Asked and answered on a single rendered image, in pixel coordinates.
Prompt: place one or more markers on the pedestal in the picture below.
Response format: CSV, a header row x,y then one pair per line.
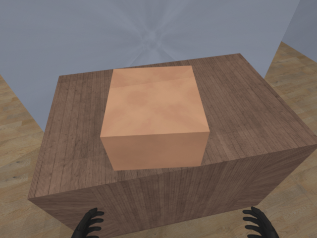
x,y
255,142

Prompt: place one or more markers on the carton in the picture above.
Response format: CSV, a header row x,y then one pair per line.
x,y
154,118

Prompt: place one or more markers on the robot left hand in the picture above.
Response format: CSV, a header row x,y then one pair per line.
x,y
83,228

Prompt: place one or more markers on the robot right hand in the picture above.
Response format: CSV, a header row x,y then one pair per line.
x,y
265,227

